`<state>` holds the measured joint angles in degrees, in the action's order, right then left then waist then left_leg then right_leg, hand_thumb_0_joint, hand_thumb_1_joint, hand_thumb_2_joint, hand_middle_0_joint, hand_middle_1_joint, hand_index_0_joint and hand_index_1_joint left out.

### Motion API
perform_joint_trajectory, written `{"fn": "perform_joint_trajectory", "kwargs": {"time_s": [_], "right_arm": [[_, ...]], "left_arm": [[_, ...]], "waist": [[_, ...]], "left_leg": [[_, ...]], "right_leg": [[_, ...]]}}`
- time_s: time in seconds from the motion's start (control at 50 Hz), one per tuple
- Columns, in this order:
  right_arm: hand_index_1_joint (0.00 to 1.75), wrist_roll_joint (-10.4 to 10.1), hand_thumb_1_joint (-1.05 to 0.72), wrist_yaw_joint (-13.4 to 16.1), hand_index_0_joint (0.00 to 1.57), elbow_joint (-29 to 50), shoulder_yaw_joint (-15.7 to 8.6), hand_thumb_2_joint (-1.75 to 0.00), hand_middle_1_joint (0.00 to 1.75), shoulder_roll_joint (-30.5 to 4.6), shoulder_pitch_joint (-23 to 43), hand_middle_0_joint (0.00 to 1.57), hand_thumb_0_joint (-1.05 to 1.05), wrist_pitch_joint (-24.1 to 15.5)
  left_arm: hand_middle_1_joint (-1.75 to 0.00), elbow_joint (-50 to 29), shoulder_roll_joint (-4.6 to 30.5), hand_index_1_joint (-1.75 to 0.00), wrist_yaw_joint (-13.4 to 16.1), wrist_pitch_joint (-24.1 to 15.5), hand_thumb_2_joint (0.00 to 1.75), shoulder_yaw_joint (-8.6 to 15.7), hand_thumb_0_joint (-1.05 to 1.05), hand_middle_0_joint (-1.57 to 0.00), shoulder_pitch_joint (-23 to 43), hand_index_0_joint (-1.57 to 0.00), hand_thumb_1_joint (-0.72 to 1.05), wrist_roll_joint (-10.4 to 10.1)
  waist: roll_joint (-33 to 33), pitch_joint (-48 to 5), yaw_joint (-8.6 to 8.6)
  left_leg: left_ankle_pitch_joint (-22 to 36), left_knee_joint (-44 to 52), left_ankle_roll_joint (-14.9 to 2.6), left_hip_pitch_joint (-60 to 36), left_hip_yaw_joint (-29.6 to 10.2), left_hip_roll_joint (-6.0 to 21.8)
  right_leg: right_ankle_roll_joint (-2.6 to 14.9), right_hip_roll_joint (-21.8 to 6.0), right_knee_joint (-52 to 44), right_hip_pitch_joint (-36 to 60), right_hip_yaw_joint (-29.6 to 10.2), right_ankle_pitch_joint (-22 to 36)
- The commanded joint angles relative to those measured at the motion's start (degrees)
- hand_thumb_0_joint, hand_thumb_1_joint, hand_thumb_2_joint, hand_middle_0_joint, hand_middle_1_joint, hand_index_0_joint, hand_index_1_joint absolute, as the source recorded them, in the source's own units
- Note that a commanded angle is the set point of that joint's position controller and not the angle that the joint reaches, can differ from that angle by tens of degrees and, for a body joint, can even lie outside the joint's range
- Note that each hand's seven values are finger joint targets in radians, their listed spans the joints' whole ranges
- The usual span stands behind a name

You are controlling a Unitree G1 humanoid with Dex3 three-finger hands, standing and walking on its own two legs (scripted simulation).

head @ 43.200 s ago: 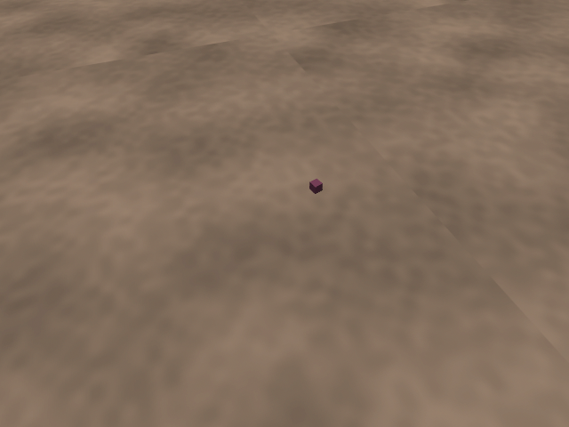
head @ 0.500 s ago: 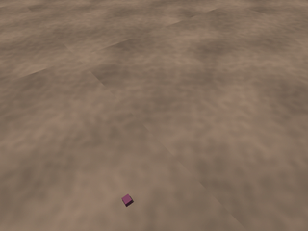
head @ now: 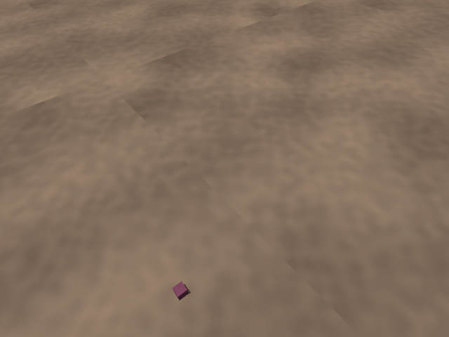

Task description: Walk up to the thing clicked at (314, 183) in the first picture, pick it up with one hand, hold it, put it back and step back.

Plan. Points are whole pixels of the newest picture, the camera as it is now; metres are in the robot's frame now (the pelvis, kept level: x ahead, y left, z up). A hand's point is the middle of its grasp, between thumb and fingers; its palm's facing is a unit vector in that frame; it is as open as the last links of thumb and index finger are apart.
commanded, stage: stand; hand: left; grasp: from above
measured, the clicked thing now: (180, 290) +0.46 +0.22 -0.76
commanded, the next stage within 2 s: step back in 1.14 s
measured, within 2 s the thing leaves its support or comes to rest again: neither
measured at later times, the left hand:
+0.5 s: hand out of the picture +0.09 +0.24 -0.15, palm faces +0.00 -0.94 -0.34, open 7.4 cm
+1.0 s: hand out of the picture +0.09 +0.24 -0.15, palm faces -0.01 -0.94 -0.35, open 7.4 cm
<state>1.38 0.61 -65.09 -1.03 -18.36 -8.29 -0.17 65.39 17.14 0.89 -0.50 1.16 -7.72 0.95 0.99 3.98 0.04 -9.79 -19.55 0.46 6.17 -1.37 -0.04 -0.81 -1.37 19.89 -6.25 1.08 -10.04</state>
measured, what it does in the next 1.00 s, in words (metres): stands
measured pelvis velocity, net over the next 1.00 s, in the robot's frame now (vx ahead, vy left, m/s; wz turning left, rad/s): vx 0.01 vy -0.01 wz -0.01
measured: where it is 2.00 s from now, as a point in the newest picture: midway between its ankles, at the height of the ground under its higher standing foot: outside the picture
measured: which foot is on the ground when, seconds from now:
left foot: down 0.00-1.00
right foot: down 0.00-1.00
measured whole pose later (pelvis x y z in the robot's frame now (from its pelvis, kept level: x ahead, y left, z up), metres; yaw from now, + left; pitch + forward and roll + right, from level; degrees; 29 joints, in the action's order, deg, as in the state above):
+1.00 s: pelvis +0.01 -0.01 +0.00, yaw -1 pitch -3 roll +0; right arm 1.2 0.3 -65.6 -0.5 -19.3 -6.5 -0.4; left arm 64.9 18.7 0.3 -0.7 0.6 -6.1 0.5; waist 0.8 3.1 -0.1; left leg -9.8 -17.2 1.3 4.8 -1.0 0.8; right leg 0.0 -0.5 18.6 -5.6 0.7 -10.4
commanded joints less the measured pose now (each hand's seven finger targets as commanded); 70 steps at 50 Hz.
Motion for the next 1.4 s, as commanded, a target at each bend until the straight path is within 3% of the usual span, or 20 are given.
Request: {"fn": "perform_joint_trajectory", "kwargs": {"time_s": [0.0,0.04,0.14,0.32,0.46,0.5,0.64,0.72,0.8,1.1,1.12,1.16,1.2,1.22,1.26,1.3,1.32,1.34,1.36,1.38], "right_arm": [[0.30,-0.43,-0.90,0.64,0.20,3.19,-1.96,-0.90,0.30,-11.34,2.19,0.20,0.00,-1.37],[0.30,-0.27,-0.90,0.72,0.20,2.74,-1.73,-0.90,0.30,-11.29,1.81,0.20,0.00,-1.30],[0.30,-0.25,-0.90,0.77,0.20,2.64,-1.79,-0.90,0.30,-11.75,2.44,0.20,0.00,-1.38],[0.30,-0.35,-0.90,0.66,0.20,2.83,-1.82,-0.90,0.30,-11.91,3.71,0.20,0.00,-1.54],[0.30,-0.38,-0.90,0.39,0.20,2.70,-1.68,-0.90,0.30,-11.98,4.43,0.20,0.00,-1.30],[0.30,-0.37,-0.90,0.43,0.20,2.82,-1.90,-0.90,0.30,-12.32,4.20,0.20,0.00,-1.40],[0.30,-0.48,-0.90,0.32,0.20,2.92,-1.86,-0.90,0.30,-12.37,4.60,0.20,0.00,-1.55],[0.30,-0.47,-0.90,0.27,0.20,2.53,-1.62,-0.90,0.30,-12.06,4.00,0.20,0.00,-1.31],[0.30,-0.48,-0.90,0.32,0.20,2.77,-1.70,-0.90,0.30,-12.62,4.19,0.20,0.00,-1.58],[0.30,-0.54,-0.90,0.09,0.20,2.82,-1.53,-0.90,0.30,-12.47,3.42,0.20,0.00,-1.26],[0.30,-0.57,-0.90,-0.17,0.20,3.82,-2.52,-0.90,0.30,-15.36,5.86,0.20,0.00,-0.24],[0.30,-1.10,-0.90,-0.23,0.20,4.96,-2.47,-0.90,0.30,-13.69,3.89,0.20,0.00,0.18],[0.30,-1.32,-0.90,-0.24,0.20,5.82,-2.60,-0.90,0.30,-13.07,2.40,0.20,0.00,0.57],[0.30,-1.27,-0.90,-0.37,0.20,6.38,-2.77,-0.90,0.30,-12.95,2.05,0.20,0.00,0.89],[0.30,-1.04,-0.90,-0.49,0.20,7.26,-3.38,-0.90,0.30,-12.97,0.19,0.20,0.00,1.72],[0.30,-0.89,-0.90,-0.76,0.20,8.35,-3.79,-0.90,0.30,-13.35,-2.43,0.20,0.00,2.19],[0.30,-1.10,-0.90,-0.79,0.20,8.53,-3.98,-0.90,0.30,-13.28,-2.63,0.20,0.00,2.02],[0.30,-1.13,-0.90,-0.71,0.20,8.88,-3.87,-0.90,0.30,-13.05,-3.82,0.20,0.00,1.57],[0.30,-0.85,-0.90,-0.46,0.20,9.34,-4.17,-0.90,0.30,-14.14,-2.69,0.20,0.00,1.10],[0.30,-0.07,-0.90,-0.18,0.20,10.30,-4.95,-0.90,0.30,-16.80,-2.15,0.20,0.00,0.86]], "left_arm": [[-0.30,-2.81,11.77,-0.30,0.61,-1.07,0.90,2.33,0.00,-0.20,1.20,-0.20,0.90,0.02],[-0.30,-2.89,12.15,-0.30,0.54,-0.95,0.90,2.45,0.00,-0.20,2.05,-0.20,0.90,-0.05],[-0.30,-2.77,11.99,-0.30,0.41,-0.79,0.90,2.46,0.00,-0.20,2.63,-0.20,0.90,-0.08],[-0.30,-3.46,12.62,-0.30,0.45,-1.10,0.90,2.46,0.00,-0.20,4.25,-0.20,0.90,-0.20],[-0.30,-3.10,12.89,-0.30,0.32,-1.03,0.90,2.35,0.00,-0.20,4.14,-0.20,0.90,-0.08],[-0.30,-3.36,13.02,-0.30,0.32,-1.11,0.90,2.30,0.00,-0.20,4.23,-0.20,0.90,-0.09],[-0.30,-3.63,13.43,-0.30,0.26,-1.27,0.90,2.15,0.00,-0.20,4.19,-0.20,0.90,-0.07],[-0.30,-3.47,13.59,-0.30,0.18,-1.20,0.90,2.05,0.00,-0.20,4.08,-0.20,0.90,-0.23],[-0.30,-3.83,13.74,-0.30,0.14,-1.34,0.90,2.10,0.00,-0.20,3.93,-0.20,0.90,-0.29],[-0.30,-3.82,13.93,-0.30,0.04,-1.33,0.90,1.84,0.00,-0.20,3.65,-0.20,0.90,-0.44],[-0.30,-4.85,18.61,-0.30,0.34,-0.84,0.90,4.59,0.00,-0.20,3.07,-0.20,0.90,-1.17],[-0.30,-6.25,18.44,-0.30,0.69,-0.56,0.90,5.05,0.00,-0.20,2.05,-0.20,0.90,-1.29],[-0.30,-8.16,19.16,-0.30,0.70,-0.46,0.90,5.56,0.00,-0.20,2.47,-0.20,0.90,-1.08],[-0.30,-9.29,19.30,-0.30,0.68,-0.24,0.90,5.73,0.00,-0.20,3.30,-0.20,0.90,-0.96],[-0.30,-11.94,20.13,-0.30,0.83,0.07,0.90,5.97,0.00,-0.20,6.09,-0.20,0.90,-0.04],[-0.30,-14.25,20.10,-0.30,0.78,0.45,0.90,6.09,0.00,-0.20,7.78,-0.20,0.90,0.63],[-0.30,-14.62,19.39,-0.30,0.76,0.71,0.90,5.79,0.00,-0.20,8.19,-0.20,0.90,0.51],[-0.30,-15.45,18.56,-0.30,0.74,0.93,0.90,5.53,0.00,-0.20,8.74,-0.20,0.90,0.32],[-0.30,-15.63,17.56,-0.30,0.59,1.49,0.90,5.16,0.00,-0.20,7.84,-0.20,0.90,-0.09],[-0.30,-17.05,15.65,-0.30,0.56,1.89,0.90,4.57,0.00,-0.20,7.98,-0.20,0.90,-0.57]], "waist": [[-1.38,-3.88,0.36],[-0.97,-2.79,0.23],[-0.70,-3.28,0.31],[-1.64,-5.86,0.06],[-1.24,-3.13,0.22],[-0.79,-5.34,0.00],[-0.61,-5.79,-0.05],[-1.70,-4.05,0.04],[0.02,-6.38,0.07],[-1.23,-3.83,-0.21],[-2.15,3.00,0.26],[-3.72,-0.17,-0.20],[-6.14,-4.97,-0.67],[-6.76,-6.07,-0.71],[-10.83,-7.57,-0.86],[-12.27,-8.25,-1.70],[-11.63,-8.42,-1.89],[-11.16,-9.14,-2.70],[-5.66,-8.85,-2.14],[1.68,-8.43,-2.16]], "left_leg": [[7.04,3.25,-1.76,-0.56,-4.98,6.22],[3.83,3.89,-1.60,0.78,-4.74,6.03],[4.81,4.16,-1.58,0.22,-4.71,6.54],[10.99,3.33,-1.34,-2.25,-4.29,6.98],[4.64,4.62,-1.31,0.16,-4.44,6.62],[7.83,4.05,-1.39,-1.86,-4.26,7.09],[8.91,3.87,-1.21,-2.83,-4.15,7.24],[5.90,4.79,-1.07,-0.97,-4.30,6.96],[9.34,3.73,-1.29,-2.02,-3.97,7.28],[4.32,4.80,-1.23,-0.39,-3.93,7.03],[10.25,-1.54,-2.25,4.36,-4.28,5.70],[10.25,-5.98,-2.16,4.48,-2.14,4.29],[7.68,-12.66,-1.76,3.33,0.01,2.09],[3.35,-15.30,-1.50,3.95,1.05,0.50],[-14.04,-24.31,-1.66,6.06,0.78,-1.91],[-19.12,-26.32,-2.67,6.89,-1.51,-0.85],[-16.89,-23.57,-2.90,6.42,-1.30,-0.65],[-9.51,-16.99,-2.95,6.42,-0.97,0.26],[7.32,-10.71,-3.17,5.29,-2.26,2.36],[20.28,-5.11,-4.67,4.11,-9.08,8.25]], "right_leg": [[1.22,-5.49,-3.78,0.87,-5.20,6.06],[1.15,-5.54,-4.26,0.65,-5.63,4.16],[1.35,-5.51,-4.05,1.10,-5.61,4.41],[1.33,-5.98,-3.37,2.15,-5.24,10.57],[1.28,-5.61,-4.69,0.93,-5.35,4.50],[1.65,-5.96,-4.07,1.54,-5.50,6.94],[1.68,-5.96,-3.93,1.31,-5.51,8.52],[1.65,-5.66,-4.52,0.69,-5.61,5.14],[1.88,-6.16,-3.61,2.37,-5.90,10.19],[1.93,-5.78,-4.48,0.68,-6.16,5.84],[2.23,-5.41,-0.87,-4.44,-7.42,15.37],[4.15,-6.64,-0.08,-3.28,-8.15,18.72],[7.78,-10.17,-0.56,-3.02,-11.57,22.20],[9.54,-11.94,-0.60,-3.45,-12.87,21.92],[13.68,-16.52,-0.36,-5.07,-16.54,21.90],[14.25,-17.48,2.23,-6.65,-15.69,21.30],[13.06,-15.66,4.50,-6.59,-13.40,21.32],[10.53,-13.54,7.77,-4.46,-11.46,21.75],[7.88,-9.38,11.55,-5.58,-8.46,18.26],[4.34,-3.18,18.65,-8.59,-5.46,11.13]]}}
